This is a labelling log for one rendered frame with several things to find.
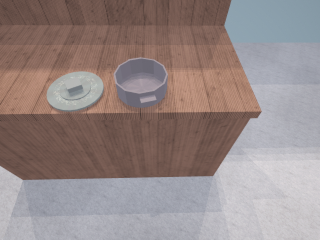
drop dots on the lid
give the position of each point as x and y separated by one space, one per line
59 97

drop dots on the knob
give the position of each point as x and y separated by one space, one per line
73 84

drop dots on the table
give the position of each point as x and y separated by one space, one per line
207 104

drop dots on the pot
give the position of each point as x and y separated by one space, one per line
141 82

